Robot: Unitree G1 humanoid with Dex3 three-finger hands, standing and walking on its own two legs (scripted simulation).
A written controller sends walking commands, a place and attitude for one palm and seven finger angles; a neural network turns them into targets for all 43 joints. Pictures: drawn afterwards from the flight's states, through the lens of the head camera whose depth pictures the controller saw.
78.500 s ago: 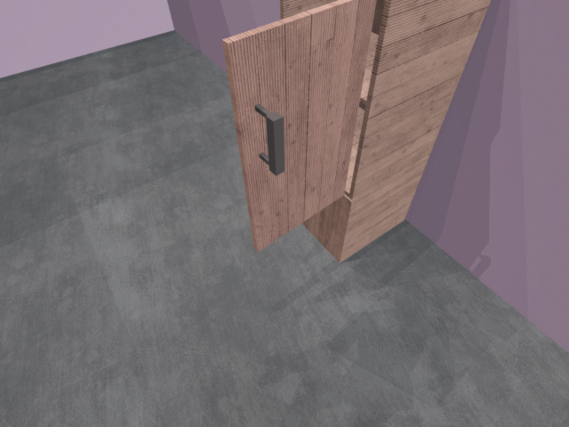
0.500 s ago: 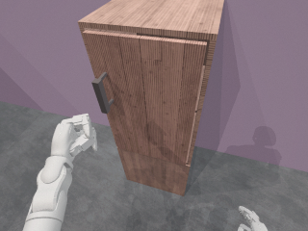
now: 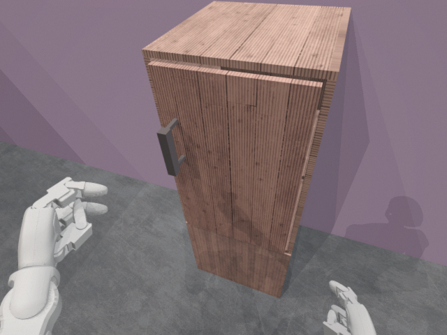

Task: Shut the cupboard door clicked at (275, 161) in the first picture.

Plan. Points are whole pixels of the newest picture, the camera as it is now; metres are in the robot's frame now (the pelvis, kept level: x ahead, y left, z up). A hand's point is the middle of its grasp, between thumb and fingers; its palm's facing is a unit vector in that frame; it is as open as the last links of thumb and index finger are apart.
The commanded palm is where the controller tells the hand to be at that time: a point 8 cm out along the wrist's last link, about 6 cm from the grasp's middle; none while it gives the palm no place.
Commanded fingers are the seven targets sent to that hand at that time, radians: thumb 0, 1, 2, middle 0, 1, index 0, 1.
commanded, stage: draw the hand back to the body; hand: left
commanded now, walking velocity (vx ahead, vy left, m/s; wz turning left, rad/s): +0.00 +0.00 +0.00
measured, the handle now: (173, 147) +0.52 +0.19 +0.05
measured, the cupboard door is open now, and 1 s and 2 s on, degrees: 0 0 0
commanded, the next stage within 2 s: step back with the hand held close in 0.62 s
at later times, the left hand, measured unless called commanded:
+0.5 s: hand (53, 240) +0.19 +0.26 +0.15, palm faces +0.47 -0.79 -0.39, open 7.3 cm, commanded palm +0.14 +0.30 +0.17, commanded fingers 0.00 0.90 0.90 -0.20 -0.30 -0.20 -0.30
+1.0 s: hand (52, 243) +0.19 +0.26 +0.15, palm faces +0.38 -0.79 -0.47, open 7.4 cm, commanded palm +0.13 +0.30 +0.17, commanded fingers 0.00 0.90 0.90 -0.20 -0.30 -0.20 -0.30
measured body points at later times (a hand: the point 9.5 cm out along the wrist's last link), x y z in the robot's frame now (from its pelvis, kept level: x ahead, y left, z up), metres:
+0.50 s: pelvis +0.01 +0.00 +0.00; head -0.01 -0.03 +0.45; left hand +0.16 +0.30 +0.18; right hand +0.20 -0.22 -0.09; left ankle +0.00 +0.11 -0.74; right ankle -0.03 -0.12 -0.74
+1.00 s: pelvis -0.01 +0.01 +0.00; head -0.01 -0.02 +0.45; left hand +0.16 +0.30 +0.18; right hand +0.17 -0.25 -0.09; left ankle +0.00 +0.11 -0.74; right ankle -0.03 -0.12 -0.74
